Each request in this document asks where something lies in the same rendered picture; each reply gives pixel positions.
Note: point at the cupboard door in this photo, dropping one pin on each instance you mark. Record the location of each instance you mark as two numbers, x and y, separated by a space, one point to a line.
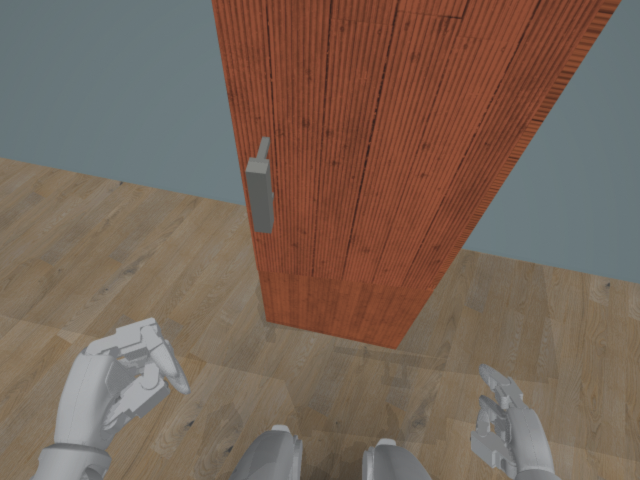
389 120

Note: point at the left robot forearm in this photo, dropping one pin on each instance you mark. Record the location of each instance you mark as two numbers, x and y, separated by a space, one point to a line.
72 462

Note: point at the robot right shin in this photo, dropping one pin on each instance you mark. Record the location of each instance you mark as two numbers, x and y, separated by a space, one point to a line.
386 441

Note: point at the left robot thigh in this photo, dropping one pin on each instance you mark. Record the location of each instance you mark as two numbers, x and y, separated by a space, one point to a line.
273 455

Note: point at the robot left hand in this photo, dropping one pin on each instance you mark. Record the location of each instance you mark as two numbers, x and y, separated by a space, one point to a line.
87 414

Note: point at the handle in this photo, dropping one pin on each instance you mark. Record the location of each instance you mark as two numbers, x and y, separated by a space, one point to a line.
261 197

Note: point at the robot right hand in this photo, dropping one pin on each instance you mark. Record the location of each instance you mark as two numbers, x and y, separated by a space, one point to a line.
518 429

